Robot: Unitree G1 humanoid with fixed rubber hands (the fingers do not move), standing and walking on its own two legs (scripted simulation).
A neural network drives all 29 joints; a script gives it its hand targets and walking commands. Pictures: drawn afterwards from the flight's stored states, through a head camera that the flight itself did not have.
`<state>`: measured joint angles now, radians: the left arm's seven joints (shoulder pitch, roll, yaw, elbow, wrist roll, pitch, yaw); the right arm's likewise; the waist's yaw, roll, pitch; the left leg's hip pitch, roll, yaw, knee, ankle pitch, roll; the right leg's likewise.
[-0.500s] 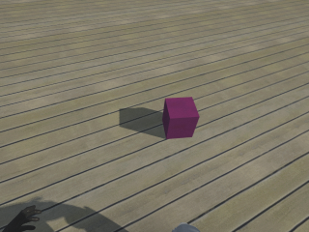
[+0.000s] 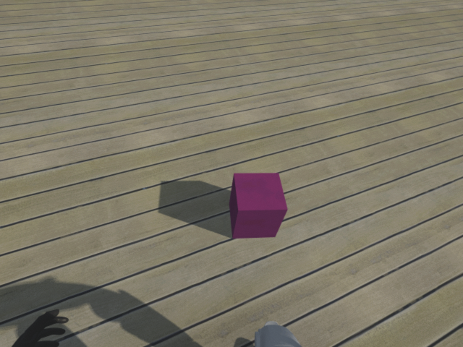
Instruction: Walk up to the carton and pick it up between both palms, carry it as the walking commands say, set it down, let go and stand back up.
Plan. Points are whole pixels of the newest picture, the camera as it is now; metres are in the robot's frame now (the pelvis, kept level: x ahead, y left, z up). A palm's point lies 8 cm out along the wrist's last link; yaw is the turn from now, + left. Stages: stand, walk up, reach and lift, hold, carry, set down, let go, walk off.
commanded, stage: walk up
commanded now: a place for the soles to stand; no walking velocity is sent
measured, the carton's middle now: (255, 206) +0.79 -0.19 -0.62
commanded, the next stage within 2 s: none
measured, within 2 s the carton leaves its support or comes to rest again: neither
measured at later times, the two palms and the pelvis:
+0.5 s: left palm (106, 286) +0.25 +0.23 -0.10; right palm out of the picture +0.22 -0.47 -0.03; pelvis +0.17 -0.11 +0.00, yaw +1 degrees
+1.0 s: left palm (165, 241) +0.34 +0.13 -0.10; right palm (436, 220) +0.42 -0.53 -0.09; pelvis +0.29 -0.21 -0.01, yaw +5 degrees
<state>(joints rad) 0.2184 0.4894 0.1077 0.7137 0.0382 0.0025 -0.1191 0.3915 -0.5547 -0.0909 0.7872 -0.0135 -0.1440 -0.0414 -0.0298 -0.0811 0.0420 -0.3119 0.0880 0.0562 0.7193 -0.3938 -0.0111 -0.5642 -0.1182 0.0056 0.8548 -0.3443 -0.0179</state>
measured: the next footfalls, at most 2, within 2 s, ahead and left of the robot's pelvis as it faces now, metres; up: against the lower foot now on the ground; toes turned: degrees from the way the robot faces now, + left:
right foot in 0.06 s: +0.17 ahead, -0.18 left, +0.00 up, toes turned -4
left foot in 0.32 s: +0.23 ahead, +0.03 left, +0.00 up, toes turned +8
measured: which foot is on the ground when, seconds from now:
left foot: down 0.00-0.06, up 0.08-0.30, down 0.32-0.66, up 0.68-0.90, down 0.92-1.00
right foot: up 0.00-0.04, down 0.06-0.32, up 0.34-0.64, down 0.66-1.00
